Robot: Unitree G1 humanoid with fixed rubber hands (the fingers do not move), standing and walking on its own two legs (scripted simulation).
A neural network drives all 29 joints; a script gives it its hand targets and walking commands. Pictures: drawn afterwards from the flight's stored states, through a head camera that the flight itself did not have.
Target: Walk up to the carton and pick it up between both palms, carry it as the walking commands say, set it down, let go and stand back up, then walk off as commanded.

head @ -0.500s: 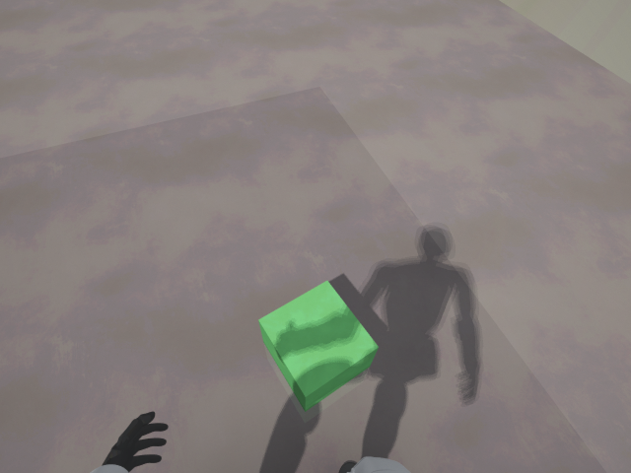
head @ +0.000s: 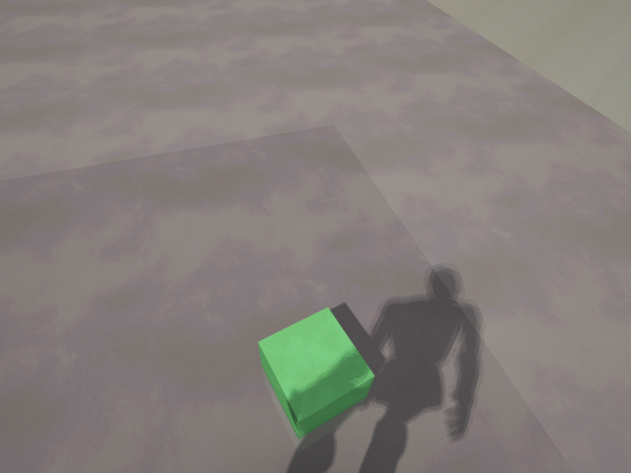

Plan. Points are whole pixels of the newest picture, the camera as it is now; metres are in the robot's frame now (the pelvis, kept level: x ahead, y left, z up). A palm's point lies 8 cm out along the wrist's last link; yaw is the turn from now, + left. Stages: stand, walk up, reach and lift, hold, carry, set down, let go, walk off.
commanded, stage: walk up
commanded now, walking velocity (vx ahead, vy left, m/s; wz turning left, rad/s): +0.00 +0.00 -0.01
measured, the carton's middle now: (313, 370) +0.51 -0.01 -0.69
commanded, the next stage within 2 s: none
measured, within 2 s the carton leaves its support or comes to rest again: neither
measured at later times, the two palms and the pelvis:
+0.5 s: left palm out of the picture +0.12 +0.19 -0.13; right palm out of the picture +0.00 -0.37 -0.10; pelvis +0.05 -0.08 +0.00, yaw +12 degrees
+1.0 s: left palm out of the picture +0.03 +0.05 -0.15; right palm (543, 349) +0.33 -0.38 -0.10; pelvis +0.14 -0.18 +0.00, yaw +23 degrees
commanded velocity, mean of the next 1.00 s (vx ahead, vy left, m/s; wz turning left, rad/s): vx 0.07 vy -0.21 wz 0.35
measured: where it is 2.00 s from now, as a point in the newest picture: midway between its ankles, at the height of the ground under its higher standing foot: outside the picture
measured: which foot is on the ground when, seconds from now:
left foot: down 0.00-0.54, up 0.56-0.84, down 0.86-1.00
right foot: down 0.00-0.18, up 0.20-0.52, down 0.54-0.86, up 0.88-1.00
